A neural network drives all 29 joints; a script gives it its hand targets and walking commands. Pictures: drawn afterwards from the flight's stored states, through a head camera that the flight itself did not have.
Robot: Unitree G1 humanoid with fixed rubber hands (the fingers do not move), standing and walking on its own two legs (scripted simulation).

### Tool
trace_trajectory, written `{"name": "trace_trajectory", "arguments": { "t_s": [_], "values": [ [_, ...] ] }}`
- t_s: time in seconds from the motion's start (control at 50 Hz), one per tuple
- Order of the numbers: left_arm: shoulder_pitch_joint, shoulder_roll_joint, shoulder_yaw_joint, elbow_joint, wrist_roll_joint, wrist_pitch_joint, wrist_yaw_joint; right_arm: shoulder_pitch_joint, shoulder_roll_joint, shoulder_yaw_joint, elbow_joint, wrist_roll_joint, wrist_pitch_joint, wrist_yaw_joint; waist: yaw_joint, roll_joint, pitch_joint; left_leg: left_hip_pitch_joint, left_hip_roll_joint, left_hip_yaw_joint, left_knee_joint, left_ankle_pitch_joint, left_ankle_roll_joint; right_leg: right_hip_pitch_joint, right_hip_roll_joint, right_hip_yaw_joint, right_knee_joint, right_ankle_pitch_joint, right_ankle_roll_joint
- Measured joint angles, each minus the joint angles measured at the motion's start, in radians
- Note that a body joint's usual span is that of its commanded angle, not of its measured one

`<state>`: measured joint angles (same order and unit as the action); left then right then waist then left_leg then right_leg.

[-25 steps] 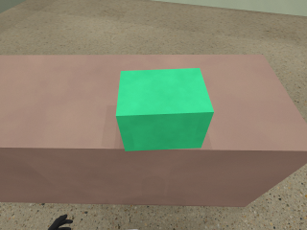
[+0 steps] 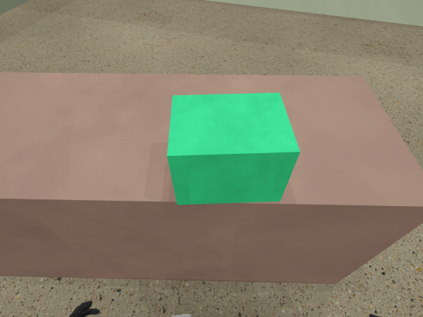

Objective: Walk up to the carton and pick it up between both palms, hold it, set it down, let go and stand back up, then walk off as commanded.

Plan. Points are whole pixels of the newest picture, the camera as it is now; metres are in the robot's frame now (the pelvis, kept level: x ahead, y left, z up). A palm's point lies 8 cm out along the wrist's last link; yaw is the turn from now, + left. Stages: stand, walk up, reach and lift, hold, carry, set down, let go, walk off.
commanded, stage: walk up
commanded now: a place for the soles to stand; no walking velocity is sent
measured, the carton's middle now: (227, 149) +0.47 +0.00 +0.03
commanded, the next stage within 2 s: reach and lift in 0.32 s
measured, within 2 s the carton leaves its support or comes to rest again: neither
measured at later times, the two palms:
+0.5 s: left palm out of the picture +0.14 +0.28 -0.10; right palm out of the picture +0.12 -0.30 -0.10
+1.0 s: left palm (83, 314) +0.15 +0.26 -0.05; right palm out of the picture +0.14 -0.26 -0.05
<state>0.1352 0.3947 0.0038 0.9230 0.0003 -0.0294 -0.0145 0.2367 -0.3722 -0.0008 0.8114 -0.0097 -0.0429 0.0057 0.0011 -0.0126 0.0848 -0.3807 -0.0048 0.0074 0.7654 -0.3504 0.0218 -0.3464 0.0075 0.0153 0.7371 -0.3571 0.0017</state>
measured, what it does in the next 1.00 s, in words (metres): stands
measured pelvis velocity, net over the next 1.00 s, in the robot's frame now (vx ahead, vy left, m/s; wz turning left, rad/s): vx -0.02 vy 0.00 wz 0.00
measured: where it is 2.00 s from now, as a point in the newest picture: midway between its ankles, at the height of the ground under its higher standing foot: outside the picture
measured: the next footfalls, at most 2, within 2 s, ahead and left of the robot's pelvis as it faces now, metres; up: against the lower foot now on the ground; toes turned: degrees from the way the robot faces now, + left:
none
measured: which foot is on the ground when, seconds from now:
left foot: down 0.00-1.00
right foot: down 0.00-1.00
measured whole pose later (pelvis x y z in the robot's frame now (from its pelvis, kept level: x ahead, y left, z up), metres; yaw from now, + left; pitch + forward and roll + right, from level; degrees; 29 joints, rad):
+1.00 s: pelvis -0.02 +0.00 +0.02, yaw +0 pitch -3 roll -1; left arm 0.19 0.30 0.02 0.39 0.00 0.25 0.06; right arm 0.16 -0.26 -0.10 0.68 0.00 -0.15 0.07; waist 0.00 -0.01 0.11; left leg -0.31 0.00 0.01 0.59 -0.23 0.02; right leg -0.27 0.01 0.02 0.56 -0.24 0.01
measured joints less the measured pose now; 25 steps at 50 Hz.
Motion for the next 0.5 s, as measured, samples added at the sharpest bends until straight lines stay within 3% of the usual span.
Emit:
{"name": "trace_trajectory", "arguments": {
  "t_s": [0.32,0.34,0.42,0.5],
  "values": [
    [0.0,-0.001,0.0,0.008,0.0,0.0,0.0,0.0,0.006,0.0,0.005,0.0,0.001,0.0,0.0,0.0,-0.007,-0.002,0.0,-0.001,-0.01,0.012,0.0,0.0,0.0,0.0,-0.014,0.014,0.003],
    [-0.001,-0.001,0.001,-0.001,0.0,0.021,0.002,-0.004,0.009,-0.008,0.015,-0.01,-0.012,0.003,0.0,0.0,-0.007,-0.001,0.0,-0.001,-0.01,0.012,0.0,0.0,0.0,0.0,-0.013,0.012,0.003],
    [-0.047,-0.017,0.028,-0.143,0.0,0.297,0.032,-0.08,0.036,-0.091,0.097,-0.08,-0.112,0.044,0.0,0.0,0.035,0.0,0.0,0.0,0.034,-0.008,0.0,-0.003,0.0,0.0,0.04,-0.011,0.003],
    [-0.081,-0.055,0.04,-0.285,0.0,0.418,0.033,-0.121,0.046,-0.098,0.098,-0.08,-0.132,0.054,0.0,0.0,0.046,0.006,0.0,0.0,0.051,-0.018,0.0,-0.003,0.0,0.0,0.068,-0.026,0.003]
  ]
}}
